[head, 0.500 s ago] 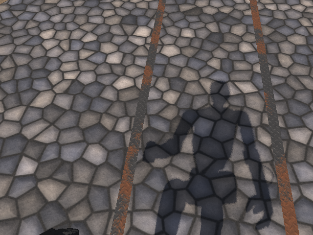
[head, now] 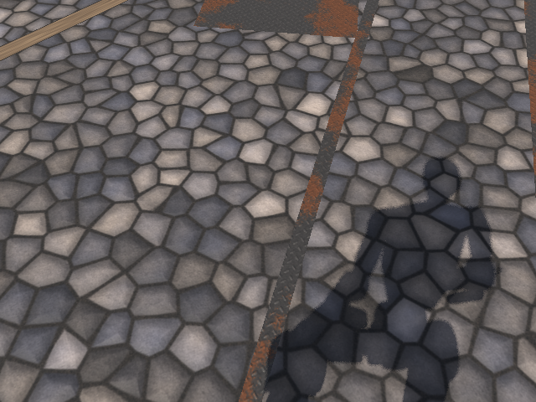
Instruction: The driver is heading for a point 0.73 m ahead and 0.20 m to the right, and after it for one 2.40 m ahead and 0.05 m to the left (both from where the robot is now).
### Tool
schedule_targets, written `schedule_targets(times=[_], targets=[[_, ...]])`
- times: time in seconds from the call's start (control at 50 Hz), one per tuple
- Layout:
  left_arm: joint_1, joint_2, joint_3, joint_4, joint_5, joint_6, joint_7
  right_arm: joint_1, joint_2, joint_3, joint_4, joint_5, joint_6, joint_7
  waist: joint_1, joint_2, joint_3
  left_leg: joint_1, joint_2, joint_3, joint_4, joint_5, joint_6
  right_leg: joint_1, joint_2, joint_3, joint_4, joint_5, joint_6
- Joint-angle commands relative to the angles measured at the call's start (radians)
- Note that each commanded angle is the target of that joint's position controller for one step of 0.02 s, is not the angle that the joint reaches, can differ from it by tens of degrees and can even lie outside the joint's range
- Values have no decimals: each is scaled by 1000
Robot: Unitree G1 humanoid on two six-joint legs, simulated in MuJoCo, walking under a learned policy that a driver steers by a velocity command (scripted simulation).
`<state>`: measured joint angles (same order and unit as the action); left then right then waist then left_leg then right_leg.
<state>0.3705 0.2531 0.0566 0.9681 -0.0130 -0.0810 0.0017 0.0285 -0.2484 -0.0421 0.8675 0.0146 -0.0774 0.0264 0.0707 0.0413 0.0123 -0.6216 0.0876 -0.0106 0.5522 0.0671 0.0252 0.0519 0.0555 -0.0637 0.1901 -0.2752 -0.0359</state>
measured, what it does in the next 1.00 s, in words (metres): walks ahead, turning right: left foot, then right foot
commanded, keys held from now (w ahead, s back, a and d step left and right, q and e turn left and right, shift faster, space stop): w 0.12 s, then w+e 0.82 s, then q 0.06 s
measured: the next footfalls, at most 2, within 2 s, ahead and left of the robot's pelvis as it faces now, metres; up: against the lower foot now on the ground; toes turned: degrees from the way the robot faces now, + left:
left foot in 0.08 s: +0.24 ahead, +0.13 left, +0.00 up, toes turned +2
right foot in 0.66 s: +0.52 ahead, -0.13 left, +0.00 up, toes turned -17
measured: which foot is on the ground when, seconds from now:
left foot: up 0.00-0.06, down 0.08-0.64, up 0.66-1.00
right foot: down 0.00-0.10, up 0.12-0.64, down 0.66-1.00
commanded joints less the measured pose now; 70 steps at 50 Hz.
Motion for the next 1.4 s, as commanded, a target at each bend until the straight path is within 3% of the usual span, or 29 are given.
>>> schedule_targets(times=[0.02, 0.08, 0.1, 0.12, 0.14, 0.16, 0.2, 0.24, 0.32, 0.44, 0.54, 0.6, 0.64, 0.66, 0.68, 0.7, 0.72, 0.76, 0.84, 0.96, 1.04, 1.1, 1.12, 1.14, 1.16, 1.18, 1.2, 1.26, 1.4], targets=[[27, 174, 42, -16, -6, 9, 11, -99, -93, -17, -90, 5, -24, 16, -27, -107, 63, -23, -11, 0, -46, -80, 33, 39, -328, 127, 16, 404, -138], [-16, 165, 36, -29, -1, 25, 14, 185, -179, -64, -8, 1, -26, 9, -174, -115, -115, 402, -85, 64, -65, -118, 94, -20, -251, 62, 351, 746, -84], [5, 130, 18, -52, 18, 25, 16, 366, -254, -85, 30, -11, -23, -1, -224, -1, -265, 716, 96, -146, -33, -108, 158, -236, -186, 17, 668, 468, -48], [135, -8, -19, -51, 15, 2, 2, 415, -305, -95, 54, -7, -17, 4, -146, 263, -377, 1030, 299, -629, -156, -335, 318, -643, 10, 55, 1003, -234, 16], [62, 96, 2, -43, -13, -21, -1, 396, -206, -66, 42, 0, -20, 3, -193, 156, -342, 1003, 287, -682, -238, -457, 279, -757, -27, 203, 1121, -316, -5], [-33, 147, 17, -75, -41, -34, -3, 315, -167, -55, 27, -3, -25, -2, -183, 112, -203, 876, 266, -529, -258, -420, 232, -819, -74, 196, 1134, -230, -24], [-98, 141, 26, -85, -25, -29, 11, 183, -113, -39, 6, -19, -35, -2, -121, 11, -73, 609, 209, -322, -320, -251, 192, -738, -164, 167, 1033, -67, -22], [-51, 102, 29, -72, -22, 1, 11, 154, -80, -31, 17, -32, -44, -1, -73, 50, -50, 496, 166, -203, -380, -191, 171, -637, -198, 181, 978, -7, -19], [-102, 74, 30, -98, -17, 31, 12, 185, -124, -45, 45, -34, -52, -18, -66, 12, 13, 464, 162, -57, -440, -71, 175, -725, -204, 197, 871, 122, 6], [-269, 44, 17, -161, -5, 20, -17, 222, -146, -45, 55, -27, -39, -43, -116, -5, 55, 519, 125, 130, -459, 14, 128, -725, -174, 101, 558, 384, 12], [-396, 34, 6, -248, -8, 21, -51, 308, -170, -54, 81, -11, 1, -49, -153, -14, 91, 732, 192, 181, -367, 174, 121, -804, -148, 31, 443, 277, -20], [-340, 77, 27, -272, -11, 27, -68, 270, -210, -67, 59, -4, 25, -60, -86, 44, 21, 777, 204, 222, -191, 616, 92, -653, -67, -50, 439, 129, -71], [-100, 161, 74, -225, -16, 30, -61, 232, -224, -69, 40, 0, 39, -68, 52, 47, -108, 685, 165, 248, 142, 707, 52, -318, 8, -63, 369, 143, -134], [52, 248, 108, -193, -12, 40, -37, 238, -203, -59, 19, -12, 30, -68, 111, -59, -203, 446, 119, 250, 446, 397, 9, -13, -100, 139, 328, 134, -192], [24, 330, 117, -198, -18, 35, -31, 338, -37, -11, -27, -38, -4, -43, -21, -297, -279, -20, -107, 143, 786, -599, -50, 319, -347, 704, 248, 15, -381], [65, 251, 92, -217, -5, 25, -32, 228, -117, -22, -47, 2, -53, -24, 49, -183, -365, -142, -116, -74, 880, -653, -26, 375, -390, 876, 120, -41, -395], [25, 201, 78, -215, 2, 14, -31, 133, -155, -34, -80, 35, -77, -16, 57, -143, -231, -216, -63, -85, 849, -558, 3, 286, -360, 722, 103, 41, -341], [-115, 139, 59, -246, -1, 5, -31, 127, -154, -40, -66, 1, -83, -27, -34, -27, -92, -107, 11, -74, 669, -431, 4, -11, -276, 501, 87, 240, -282], [-144, 153, 56, -270, 2, 1, -12, 150, -130, -47, -82, -26, -32, -32, -96, -54, -47, 16, 30, -54, 484, -347, -60, -238, -218, 378, 26, 395, -276], [-63, 179, 63, -252, -3, 16, 13, -52, -83, -24, -151, -22, -34, -23, -19, -118, -5, 103, -57, -12, 38, 39, -87, -319, -128, 268, 53, 326, -183], [0, 138, 47, -208, 6, 24, 20, -66, -105, -25, -161, -28, -54, 2, 7, -145, -30, 130, -73, -11, -59, 101, -31, -177, -178, 281, 164, 452, -143], [-52, 145, 44, -211, 16, 29, 23, 56, -150, -41, -122, -34, -63, 9, -69, -153, -80, 247, -99, 15, -117, 55, 37, -99, -178, 268, 331, 657, -99], [-52, 135, 39, -221, 24, 27, 24, 136, -189, -52, -103, -42, -67, 8, -101, -108, -146, 398, -52, -24, -105, 308, 70, -131, -120, 227, 477, 634, -59], [38, 97, 23, -231, 37, 19, 24, 211, -246, -57, -102, -62, -65, 9, -82, 47, -290, 708, 128, -232, -17, 651, 191, -336, -40, 194, 752, 313, 0], [167, 75, 10, -199, 29, 17, 16, 243, -208, -47, -82, -46, -46, 14, -63, 224, -414, 895, 296, -498, -50, 723, 348, -524, 30, 159, 1005, -360, 67], [118, 154, 24, -202, 17, 27, 11, 242, -177, -42, -87, -6, -26, 17, -87, 142, -395, 852, 267, -568, -109, 423, 336, -588, -6, 200, 1067, -391, 77], [-4, 178, 32, -234, 4, 41, 15, 171, -176, -42, -113, 5, -9, 14, -103, 69, -263, 739, 227, -514, -145, 204, 295, -663, -31, 186, 1104, -333, 89], [-114, 157, 38, -277, 18, 78, 40, 89, -191, -46, -146, -19, 27, -7, -70, 13, -99, 409, 137, -412, -250, -48, 231, -618, -72, 160, 974, -220, 80], [-128, 106, 26, -280, 18, 77, 56, 90, -209, -73, -177, -5, 72, -44, -66, 91, -164, 316, 53, -366, -270, -195, 196, -460, -32, 144, 623, -63, 100]])
Over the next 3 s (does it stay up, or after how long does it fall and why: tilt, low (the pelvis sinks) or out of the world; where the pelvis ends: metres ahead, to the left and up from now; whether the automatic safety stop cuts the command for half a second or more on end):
stays up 0.86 -0.08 0.00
